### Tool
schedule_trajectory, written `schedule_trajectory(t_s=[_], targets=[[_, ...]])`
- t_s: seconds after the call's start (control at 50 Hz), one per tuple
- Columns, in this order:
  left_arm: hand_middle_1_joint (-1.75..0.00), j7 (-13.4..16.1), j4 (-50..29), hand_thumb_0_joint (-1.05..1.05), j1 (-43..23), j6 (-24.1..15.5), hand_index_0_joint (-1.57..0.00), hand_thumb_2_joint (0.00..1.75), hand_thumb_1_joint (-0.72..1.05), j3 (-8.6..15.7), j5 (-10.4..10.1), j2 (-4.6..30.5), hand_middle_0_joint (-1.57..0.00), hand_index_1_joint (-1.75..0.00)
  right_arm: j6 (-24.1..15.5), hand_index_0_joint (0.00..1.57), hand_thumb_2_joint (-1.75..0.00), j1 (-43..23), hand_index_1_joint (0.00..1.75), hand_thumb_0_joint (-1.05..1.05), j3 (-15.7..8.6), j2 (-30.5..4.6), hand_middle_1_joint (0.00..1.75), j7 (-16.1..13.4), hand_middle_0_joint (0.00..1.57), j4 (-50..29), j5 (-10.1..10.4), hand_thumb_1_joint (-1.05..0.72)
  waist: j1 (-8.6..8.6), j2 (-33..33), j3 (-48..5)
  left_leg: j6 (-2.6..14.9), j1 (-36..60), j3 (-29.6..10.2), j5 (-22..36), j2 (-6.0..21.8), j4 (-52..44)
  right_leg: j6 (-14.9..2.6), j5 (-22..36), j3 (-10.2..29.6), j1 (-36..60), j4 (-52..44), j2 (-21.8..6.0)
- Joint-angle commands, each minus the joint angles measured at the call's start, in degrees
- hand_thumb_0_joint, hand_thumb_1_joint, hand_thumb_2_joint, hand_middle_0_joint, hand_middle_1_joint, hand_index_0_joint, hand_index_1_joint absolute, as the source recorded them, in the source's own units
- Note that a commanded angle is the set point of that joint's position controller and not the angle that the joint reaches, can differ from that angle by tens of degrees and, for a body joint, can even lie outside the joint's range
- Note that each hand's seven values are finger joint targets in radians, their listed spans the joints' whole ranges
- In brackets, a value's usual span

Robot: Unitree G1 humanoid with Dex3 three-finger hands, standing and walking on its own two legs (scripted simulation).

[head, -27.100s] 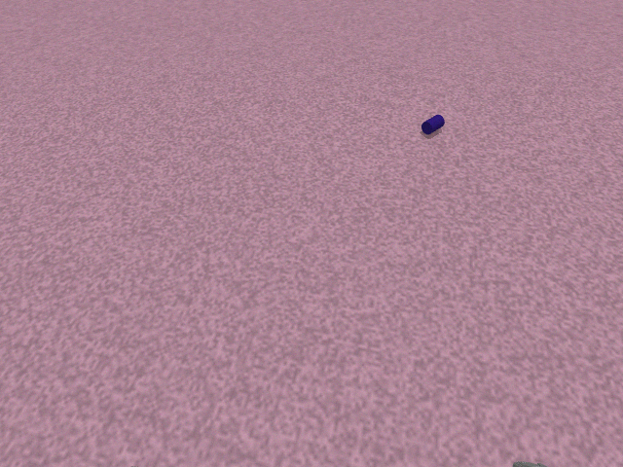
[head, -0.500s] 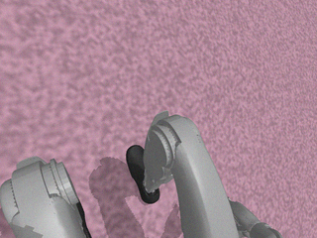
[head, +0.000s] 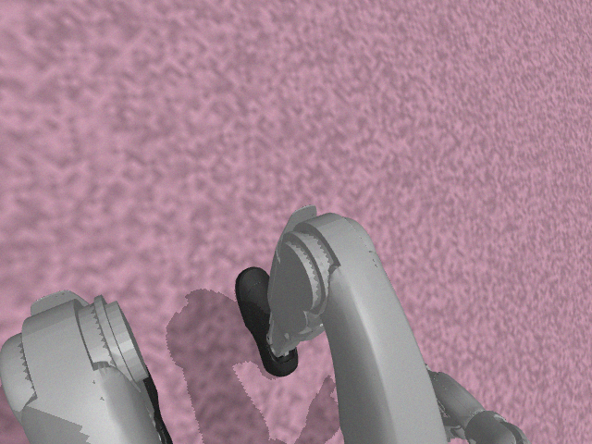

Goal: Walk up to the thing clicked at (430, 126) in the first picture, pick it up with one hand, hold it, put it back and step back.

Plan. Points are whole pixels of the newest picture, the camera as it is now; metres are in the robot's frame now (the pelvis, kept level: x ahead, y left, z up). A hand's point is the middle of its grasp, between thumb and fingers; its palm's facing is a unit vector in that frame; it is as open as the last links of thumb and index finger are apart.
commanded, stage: withdraw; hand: left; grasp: from above
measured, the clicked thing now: out of the picture +0.48 +0.33 -0.27
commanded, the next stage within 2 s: home in 0.92 s
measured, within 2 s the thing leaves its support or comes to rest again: neither
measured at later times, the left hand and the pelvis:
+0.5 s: hand out of the picture +0.47 +0.36 -0.08, palm faces -0.41 -0.06 -0.91, open 13.0 cm; pelvis +0.00 +0.00 +0.05, yaw +5 degrees
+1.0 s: hand out of the picture +0.45 +0.34 -0.12, palm faces -0.45 -0.08 -0.89, open 12.7 cm; pelvis -0.01 +0.00 +0.04, yaw +6 degrees
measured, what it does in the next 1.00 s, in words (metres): stands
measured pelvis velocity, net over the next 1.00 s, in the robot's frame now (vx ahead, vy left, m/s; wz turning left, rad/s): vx -0.01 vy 0.00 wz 0.10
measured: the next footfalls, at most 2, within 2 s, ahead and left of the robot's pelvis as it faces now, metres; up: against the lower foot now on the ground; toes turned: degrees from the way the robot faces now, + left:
none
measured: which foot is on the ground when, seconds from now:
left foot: down 0.00-1.00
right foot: down 0.00-1.00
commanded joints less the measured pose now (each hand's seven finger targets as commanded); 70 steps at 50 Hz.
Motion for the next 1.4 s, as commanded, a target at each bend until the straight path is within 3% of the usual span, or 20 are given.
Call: schedule_trajectory(t_s=[0.0, 0.08, 0.14, 0.2, 0.24, 0.34, 0.4, 0.44, 0.5, 0.58, 0.66, 0.74, 0.86, 0.88, 0.96, 0.98, 1.08, 1.18, 1.26, 1.38], targets=[[-0.81, 1.63, -8.03, 0.0, -14.08, -0.29, -0.31, 0.78, -0.25, 1.38, -1.45, 14.04, -0.29, -0.79, 0.26, 0.2, -0.9, 12.41, 0.3, 0.0, -6.15, -18.18, 0.3, -1.03, 0.2, 1.7, 0.45, -0.9, -1.98, 29.46, -38.37, -1.03, 28.21, 4.19, 12.49, 0.66, -16.29, -3.34, 8.59, -3.66, 22.05, -9.95, 3.53], [-0.85, 1.54, -12.26, 0.0, -16.17, 0.17, -0.26, 0.83, -0.33, 2.31, -1.13, 15.6, -0.24, -0.84, 0.22, 0.2, -0.9, 12.9, 0.3, 0.0, -6.63, -18.36, 0.3, -1.08, 0.2, 1.35, 0.52, -0.9, -1.24, 32.44, -40.86, -1.49, 31.97, 4.08, 14.41, 0.79, -16.3, -3.61, 9.81, -3.31, 20.49, -9.08, 3.23], [-0.84, 2.29, -17.9, 0.0, -14.51, 1.41, -0.25, 0.84, -0.34, 4.89, -2.43, 16.68, -0.24, -0.84, 0.1, 0.2, -0.9, 12.89, 0.3, 0.0, -8.45, -18.29, 0.3, -0.7, 0.2, 1.18, 1.0, -0.9, 1.94, 37.18, -46.55, -2.29, 36.25, 3.8, 16.96, 0.69, -18.74, -3.9, 11.16, -3.46, 20.76, -8.79, 2.82], [-0.86, 1.62, -21.78, 0.0, -13.8, 4.27, -0.23, 0.86, -0.36, 2.03, -4.79, 9.63, -0.22, -0.85, 0.25, 0.2, -0.9, 12.63, 0.3, 0.0, -10.31, -15.92, 0.3, 0.28, 0.2, 2.39, 2.22, -0.9, 3.74, 39.84, -49.54, -2.47, 37.75, 4.78, 17.63, 0.57, -19.98, -4.32, 11.85, -2.54, 18.19, -8.45, 2.63], [-0.87, 0.9, -25.65, 0.0, -13.98, 6.76, -0.21, 0.88, -0.38, 2.68, -6.33, 9.92, -0.21, -0.87, 0.8, 0.2, -0.9, 13.35, 0.3, 0.0, -11.6, -15.43, 0.3, 0.67, 0.2, 2.52, 3.51, -0.9, 5.79, 40.91, -53.55, -2.36, 38.81, 5.39, 17.77, 0.3, -22.21, -4.32, 11.81, -1.71, 18.32, -8.98, 2.37], [-0.88, -6.14, -28.96, 0.0, -13.27, 11.74, -0.23, 0.88, -0.36, -2.95, -10.82, 0.24, -0.23, -0.88, 4.04, 0.2, -0.9, 15.05, 0.3, 0.0, -13.96, -13.36, 0.3, 0.5, 0.2, 4.78, 5.99, -0.91, 5.84, 34.19, -52.93, -1.05, 37.93, 7.35, 15.88, -0.19, -26.3, -4.59, 10.46, 0.65, 20.99, -14.73, 2.67], [-0.89, -12.17, -30.26, 0.0, -13.84, 12.69, -0.23, 0.89, -0.36, -6.6, -12.79, -4.34, -0.23, -0.89, 6.33, 0.2, -0.9, 15.6, 0.3, 0.0, -14.74, -12.07, 0.3, -0.71, 0.2, 5.15, 7.29, -0.9, 4.12, 28.51, -52.09, -0.42, 36.35, 7.59, 14.54, -0.43, -28.22, -4.47, 10.12, 1.66, 24.72, -17.45, 2.66], [-0.88, -16.06, -28.53, 0.0, -14.46, 12.14, -0.23, 0.89, -0.35, -7.42, -13.95, -5.52, -0.24, -0.89, 7.57, 0.2, -0.9, 15.74, 0.3, 0.0, -14.63, -12.09, 0.3, -2.06, 0.2, 4.69, 7.92, -0.91, 2.63, 22.16, -47.03, 0.08, 32.0, 7.16, 12.06, -0.85, -28.58, -4.56, 7.77, 1.93, 24.46, -19.64, 2.43], [-0.88, -20.19, -25.83, 0.0, -12.63, 10.61, -0.24, 0.88, -0.34, -7.09, -13.74, -3.67, -0.24, -0.89, 8.95, 0.2, -0.9, 14.96, 0.3, 0.0, -14.01, -11.94, 0.3, -4.26, 0.2, 2.79, 8.09, -0.9, 3.03, 16.27, -42.14, 0.39, 28.49, 7.71, 10.52, -1.39, -28.76, -4.76, 4.77, 2.69, 26.01, -22.19, 2.04], [-0.87, -21.59, -24.36, 0.0, -13.06, 7.46, -0.25, 0.88, -0.34, -6.19, -12.68, -1.46, -0.25, -0.88, 9.81, 0.2, -0.9, 13.75, 0.3, 0.0, -12.76, -10.94, 0.3, -5.93, 0.2, 1.72, 7.97, -0.9, 4.6, 15.9, -41.79, 0.25, 27.21, 9.25, 9.76, -1.9, -29.21, -4.76, 2.86, 3.52, 28.13, -23.39, 1.64], [-0.84, -20.14, -23.31, 0.0, -14.1, 4.47, -0.26, 0.87, -0.33, -5.69, -11.51, 0.41, -0.27, -0.86, 10.13, 0.2, -0.91, 12.68, 0.3, 0.0, -11.52, -10.03, 0.3, -6.88, 0.2, 1.24, 7.88, -0.9, 5.97, 18.14, -45.09, 0.33, 28.03, 9.62, 8.69, -1.76, -29.85, -4.23, 2.41, 3.84, 28.73, -22.62, 1.67], [-0.83, -16.61, -18.93, 0.0, -14.96, 2.66, -0.28, 0.85, -0.32, -6.45, -9.75, -0.98, -0.29, -0.84, 9.89, 0.2, -0.9, 12.65, 0.3, 0.0, -10.91, -10.61, 0.3, -7.06, 0.2, 1.99, 7.27, -0.91, 4.72, 18.99, -43.37, 0.33, 27.62, 8.86, 6.6, -1.66, -29.43, -4.2, 1.03, 3.02, 25.33, -21.48, 1.87], [-0.82, -10.71, -23.31, 0.0, -23.96, 0.57, -0.28, 0.84, -0.32, -4.03, -7.89, 3.38, -0.28, -0.83, 8.41, 0.2, -0.9, 13.78, 0.3, 0.0, -11.25, -11.41, 0.3, -6.75, 0.2, 3.43, 5.91, -0.91, 4.28, 25.15, -49.33, -0.2, 32.46, 8.49, 7.74, -1.54, -27.35, -4.09, 2.55, 2.39, 22.88, -18.26, 1.74], [-0.82, -9.68, -22.27, 0.0, -24.41, 0.69, -0.27, 0.84, -0.33, -3.82, -7.48, 3.31, -0.28, -0.83, 8.09, 0.2, -0.9, 14.14, 0.3, 0.0, -11.37, -11.58, 0.3, -6.67, 0.2, 3.61, 5.74, -0.91, 3.42, 26.25, -48.16, -0.42, 32.22, 8.22, 7.75, -1.6, -27.37, -4.06, 2.67, 1.95, 21.73, -17.74, 1.52], [-0.82, -6.56, -25.01, 0.0, -27.14, 2.01, -0.27, 0.83, -0.32, -1.12, -6.08, 6.49, -0.27, -0.82, 6.98, 0.2, -0.9, 15.23, 0.3, 0.0, -12.6, -12.21, 0.3, -6.5, 0.2, 4.0, 5.24, -0.91, 4.1, 32.8, -54.12, -1.22, 39.03, 7.57, 9.8, -1.35, -28.13, -4.2, 4.94, 1.65, 20.0, -15.79, 0.99], [-0.81, -6.2, -24.09, 0.0, -26.55, 2.89, -0.27, 0.82, -0.32, -1.45, -6.12, 5.06, -0.27, -0.81, 6.82, 0.2, -0.9, 15.56, 0.3, 0.0, -12.87, -12.09, 0.3, -6.41, 0.2, 4.21, 5.22, -0.9, 4.18, 33.15, -55.32, -1.28, 39.98, 7.42, 10.21, -1.36, -28.53, -4.38, 5.4, 1.65, 19.6, -15.45, 0.92], [-0.71, -6.8, -24.51, 0.0, -23.24, 7.28, -0.21, 0.96, -0.19, -0.98, -7.39, 4.32, -0.23, -0.74, 6.55, 0.2, -0.89, 17.89, 0.3, 0.0, -13.51, -11.81, 0.3, -5.75, 0.2, 4.44, 6.08, -0.89, 5.22, 34.78, -59.16, -1.25, 41.64, 7.65, 15.26, -1.37, -29.59, -4.58, 9.59, 1.74, 22.56, -15.91, 0.71], [-0.62, -12.09, -29.06, 0.0, -14.07, 11.09, -0.2, 0.94, 0.05, -0.91, -14.76, 0.37, -0.22, -0.64, 7.81, 0.2, -0.9, 17.85, 0.3, 0.0, -15.34, -10.69, 0.3, -4.99, 0.2, 3.09, 8.19, -0.89, 8.3, 30.17, -61.89, -0.37, 40.57, 8.49, 15.76, -1.42, -32.7, -4.39, 10.17, 2.85, 29.43, -19.03, 1.1], [-0.54, -17.59, -39.17, 0.0, -4.82, 12.92, -0.2, 0.93, 0.27, -0.26, -23.12, -3.0, -0.22, -0.55, 9.21, 0.2, -0.9, 17.21, 0.3, 0.0, -16.83, -9.74, 0.3, -5.32, 0.2, 1.28, 10.35, -0.89, 11.41, 25.32, -63.33, 0.05, 41.7, 8.23, 15.27, -1.39, -36.59, -4.07, 9.63, 3.59, 34.99, -23.02, 1.25], [-0.35, -24.17, -55.11, 0.0, 10.38, 15.9, -0.2, 0.9, 0.74, -1.63, -37.98, -12.28, -0.2, -0.35, 9.89, 0.2, -0.9, 12.29, 0.3, 0.0, -17.5, -7.43, 0.3, -7.22, 0.2, -1.48, 12.48, -0.9, 12.75, 16.5, -56.16, 0.7, 42.05, 7.88, 11.57, -1.15, -43.03, -3.61, 7.37, 4.98, 41.91, -31.6, 1.45]])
